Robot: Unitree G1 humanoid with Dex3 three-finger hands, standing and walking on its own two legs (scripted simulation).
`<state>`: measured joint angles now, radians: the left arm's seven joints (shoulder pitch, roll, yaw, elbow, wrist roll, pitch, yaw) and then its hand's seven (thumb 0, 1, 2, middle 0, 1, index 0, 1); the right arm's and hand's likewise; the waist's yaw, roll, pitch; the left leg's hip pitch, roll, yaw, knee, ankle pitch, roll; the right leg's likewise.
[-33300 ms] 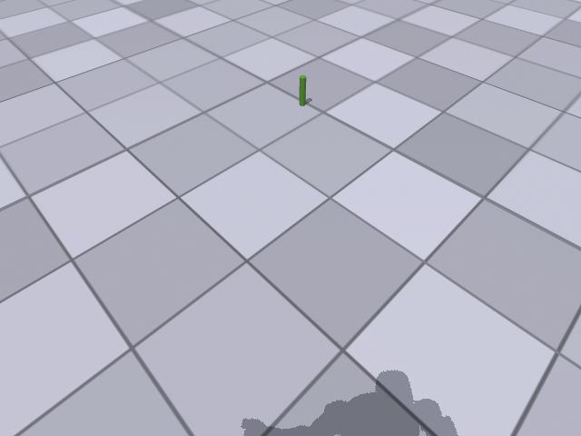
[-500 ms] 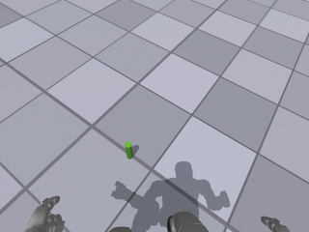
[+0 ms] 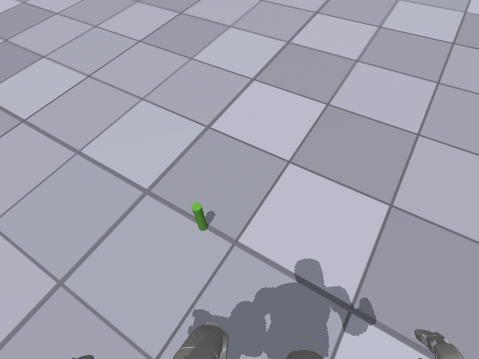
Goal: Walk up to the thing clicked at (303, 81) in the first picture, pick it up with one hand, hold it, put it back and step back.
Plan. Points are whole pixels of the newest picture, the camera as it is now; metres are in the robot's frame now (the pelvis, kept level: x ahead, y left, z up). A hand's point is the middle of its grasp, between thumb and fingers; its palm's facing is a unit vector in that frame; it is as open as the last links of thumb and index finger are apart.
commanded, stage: step back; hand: left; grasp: from the side
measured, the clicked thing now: (200, 217) +0.71 +0.23 -0.66
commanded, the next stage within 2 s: stand in 1.90 s
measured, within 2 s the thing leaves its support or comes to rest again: neither
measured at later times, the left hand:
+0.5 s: hand out of the picture -0.06 +0.24 -0.15, palm faces +0.07 -0.93 -0.35, open 7.4 cm
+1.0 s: hand out of the picture -0.25 +0.19 -0.13, palm faces +0.15 -0.89 -0.44, open 7.4 cm
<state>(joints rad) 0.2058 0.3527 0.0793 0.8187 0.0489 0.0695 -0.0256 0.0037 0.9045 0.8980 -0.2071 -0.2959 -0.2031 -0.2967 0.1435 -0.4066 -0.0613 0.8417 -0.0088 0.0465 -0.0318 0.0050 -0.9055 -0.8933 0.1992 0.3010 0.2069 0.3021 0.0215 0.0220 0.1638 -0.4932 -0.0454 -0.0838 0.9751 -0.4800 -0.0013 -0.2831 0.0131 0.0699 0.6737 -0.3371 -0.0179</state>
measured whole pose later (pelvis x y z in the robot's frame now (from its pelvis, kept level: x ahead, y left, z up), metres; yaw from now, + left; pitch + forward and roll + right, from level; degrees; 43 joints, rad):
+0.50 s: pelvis -0.15 -0.04 +0.01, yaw +4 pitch -1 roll -1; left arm 0.16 0.40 0.10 0.77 0.03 0.09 0.01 0.00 0.90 0.90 -0.21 -0.30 -0.20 -0.30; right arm 0.17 -0.36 -0.04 0.82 -0.04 0.00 -0.03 0.01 -0.90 -0.89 0.20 0.30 0.21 0.30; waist 0.01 -0.06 0.16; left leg -0.34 0.03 -0.02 0.59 -0.23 0.00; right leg -0.42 0.09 0.18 1.18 -0.50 0.02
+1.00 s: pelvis -0.31 -0.10 -0.01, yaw +9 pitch -3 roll +2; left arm 0.15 0.40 0.08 0.82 0.05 0.03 0.00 0.00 0.90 0.90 -0.21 -0.30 -0.21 -0.30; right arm 0.23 -0.36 -0.05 0.95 -0.03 0.02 -0.01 0.01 -0.91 -0.89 0.20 0.30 0.21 0.30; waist 0.03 -0.03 0.13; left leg -0.21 -0.06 -0.02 0.62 -0.38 0.01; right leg -0.39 -0.07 -0.04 0.72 -0.28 -0.02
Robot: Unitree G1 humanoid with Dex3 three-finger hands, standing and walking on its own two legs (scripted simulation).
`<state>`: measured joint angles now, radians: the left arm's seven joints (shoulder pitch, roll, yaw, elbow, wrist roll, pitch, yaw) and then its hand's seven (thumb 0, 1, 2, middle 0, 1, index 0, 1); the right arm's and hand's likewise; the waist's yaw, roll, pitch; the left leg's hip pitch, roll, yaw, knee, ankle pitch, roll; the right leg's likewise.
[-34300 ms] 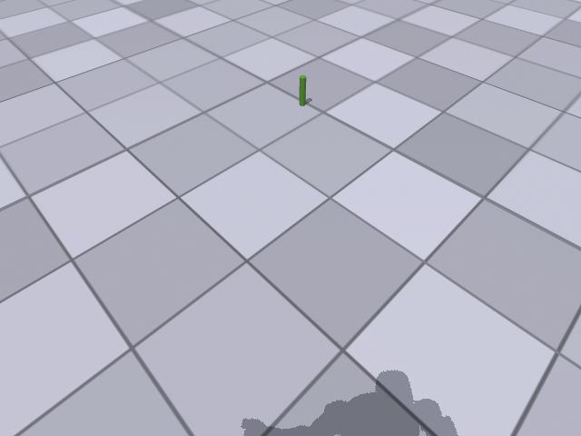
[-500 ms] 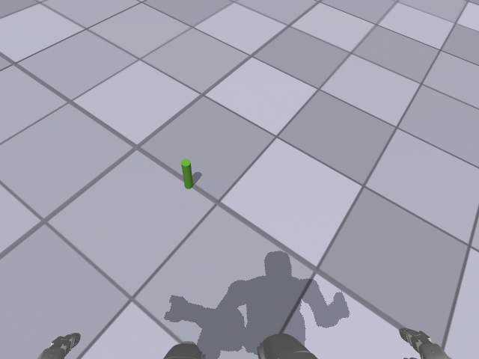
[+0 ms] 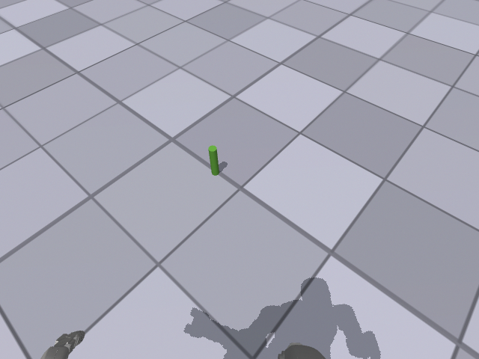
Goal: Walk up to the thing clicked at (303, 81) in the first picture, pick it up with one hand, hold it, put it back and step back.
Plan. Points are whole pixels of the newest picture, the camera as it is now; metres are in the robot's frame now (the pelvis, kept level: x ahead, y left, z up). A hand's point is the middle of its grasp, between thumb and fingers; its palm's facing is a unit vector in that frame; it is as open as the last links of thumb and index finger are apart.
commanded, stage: step back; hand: left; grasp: from the side
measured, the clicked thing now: (214, 161) +1.07 +0.17 -0.66
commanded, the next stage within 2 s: stand in 0.90 s
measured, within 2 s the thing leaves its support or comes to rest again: neither
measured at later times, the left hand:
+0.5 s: hand out of the picture +0.02 +0.28 -0.13, palm faces +0.02 -0.91 -0.42, open 7.4 cm
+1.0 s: hand (97, 348) +0.16 +0.28 -0.13, palm faces -0.05 -0.93 -0.36, open 7.4 cm
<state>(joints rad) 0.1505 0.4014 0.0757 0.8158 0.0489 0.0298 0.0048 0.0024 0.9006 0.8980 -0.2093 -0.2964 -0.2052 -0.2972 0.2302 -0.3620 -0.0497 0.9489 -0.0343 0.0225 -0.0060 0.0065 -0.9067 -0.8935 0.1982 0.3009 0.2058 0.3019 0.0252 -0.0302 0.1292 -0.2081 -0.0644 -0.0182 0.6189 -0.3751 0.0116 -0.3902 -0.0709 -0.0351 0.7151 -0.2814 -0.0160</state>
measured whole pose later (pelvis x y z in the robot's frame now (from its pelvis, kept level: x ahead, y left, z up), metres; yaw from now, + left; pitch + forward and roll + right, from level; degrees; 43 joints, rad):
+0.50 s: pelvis +0.00 +0.00 +0.01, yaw +0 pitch -3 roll +0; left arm 0.27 0.37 0.06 0.98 0.05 -0.04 -0.01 0.00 0.90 0.90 -0.21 -0.30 -0.21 -0.30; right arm 0.21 -0.42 -0.08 0.97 -0.04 0.01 0.04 0.01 -0.91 -0.89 0.20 0.30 0.20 0.30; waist 0.04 0.05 0.07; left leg -0.37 0.04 -0.05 0.73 -0.40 0.00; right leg -0.23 -0.03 -0.03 0.56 -0.29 0.00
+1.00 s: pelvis +0.04 +0.03 +0.02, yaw -2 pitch -2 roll +0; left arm 0.08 0.36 0.01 1.05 0.00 -0.02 0.00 0.00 0.90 0.90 -0.21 -0.30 -0.20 -0.30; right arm 0.05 -0.33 -0.02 1.06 -0.01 -0.03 0.01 0.00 -0.90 -0.89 0.20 0.30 0.21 0.30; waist 0.00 -0.01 0.06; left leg -0.21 0.04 0.03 0.51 -0.26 -0.02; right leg -0.16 -0.04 0.03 0.49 -0.30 0.04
